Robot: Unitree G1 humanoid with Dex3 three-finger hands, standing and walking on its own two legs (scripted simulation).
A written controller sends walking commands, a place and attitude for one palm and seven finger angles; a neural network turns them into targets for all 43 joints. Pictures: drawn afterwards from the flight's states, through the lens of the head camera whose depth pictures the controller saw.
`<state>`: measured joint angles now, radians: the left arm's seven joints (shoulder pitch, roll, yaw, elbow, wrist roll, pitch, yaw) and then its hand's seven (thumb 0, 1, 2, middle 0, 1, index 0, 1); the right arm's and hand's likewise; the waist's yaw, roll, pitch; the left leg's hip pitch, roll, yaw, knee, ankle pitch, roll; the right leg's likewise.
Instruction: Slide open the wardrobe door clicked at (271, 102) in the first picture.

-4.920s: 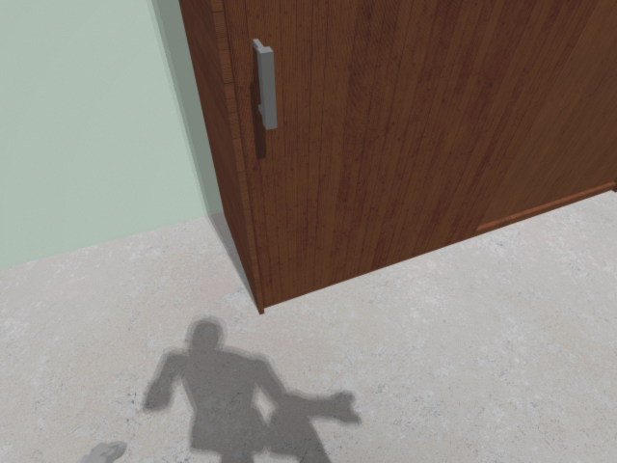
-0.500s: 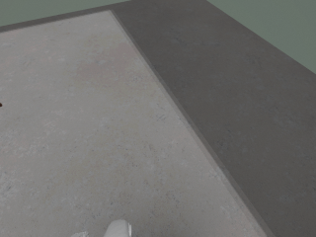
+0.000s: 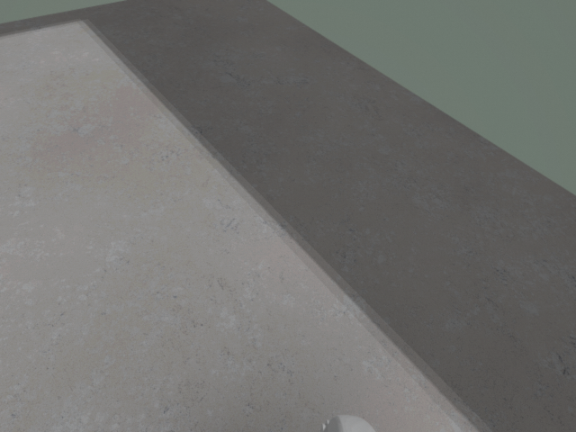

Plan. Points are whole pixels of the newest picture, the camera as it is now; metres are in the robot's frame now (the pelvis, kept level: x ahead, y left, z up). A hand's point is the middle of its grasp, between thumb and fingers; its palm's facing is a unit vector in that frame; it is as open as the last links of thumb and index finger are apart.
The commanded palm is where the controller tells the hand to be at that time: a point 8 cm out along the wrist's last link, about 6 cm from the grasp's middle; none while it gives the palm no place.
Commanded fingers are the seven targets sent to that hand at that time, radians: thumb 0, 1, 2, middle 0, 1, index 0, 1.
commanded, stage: walk to a spot facing it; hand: left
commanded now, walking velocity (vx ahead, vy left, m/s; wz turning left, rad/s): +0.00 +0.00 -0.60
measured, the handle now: out of the picture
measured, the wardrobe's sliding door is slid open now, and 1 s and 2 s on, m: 0.00 0.00 0.00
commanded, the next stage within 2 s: turn to face it in 1.70 s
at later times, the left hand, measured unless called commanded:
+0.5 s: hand (230, 413) +0.16 +0.09 -0.14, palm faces -0.29 -0.91 -0.28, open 7.4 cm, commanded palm none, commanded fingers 0.00 0.90 0.90 -0.20 -0.30 -0.20 -0.30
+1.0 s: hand (194, 400) +0.18 +0.15 -0.18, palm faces -0.51 -0.84 -0.19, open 7.4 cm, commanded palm none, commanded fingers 0.00 0.90 0.90 -0.20 -0.30 -0.20 -0.30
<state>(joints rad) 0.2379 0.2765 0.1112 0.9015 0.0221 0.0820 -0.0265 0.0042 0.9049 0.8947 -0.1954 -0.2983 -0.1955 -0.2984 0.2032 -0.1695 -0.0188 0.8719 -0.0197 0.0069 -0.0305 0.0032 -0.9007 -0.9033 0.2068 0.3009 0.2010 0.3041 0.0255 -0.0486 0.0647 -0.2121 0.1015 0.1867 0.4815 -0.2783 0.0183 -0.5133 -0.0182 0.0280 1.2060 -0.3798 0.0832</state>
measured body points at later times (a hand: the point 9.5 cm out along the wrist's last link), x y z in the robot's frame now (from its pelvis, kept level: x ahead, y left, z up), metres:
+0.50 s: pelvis +0.00 -0.06 +0.00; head +0.02 -0.11 +0.44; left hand +0.18 +0.14 -0.12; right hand -0.03 -0.33 -0.16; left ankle +0.05 +0.11 -0.66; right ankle -0.03 -0.14 -0.74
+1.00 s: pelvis +0.02 +0.00 +0.00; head +0.07 +0.02 +0.45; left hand +0.21 +0.20 -0.16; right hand -0.03 -0.26 -0.11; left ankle +0.08 +0.06 -0.74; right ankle -0.11 -0.11 -0.64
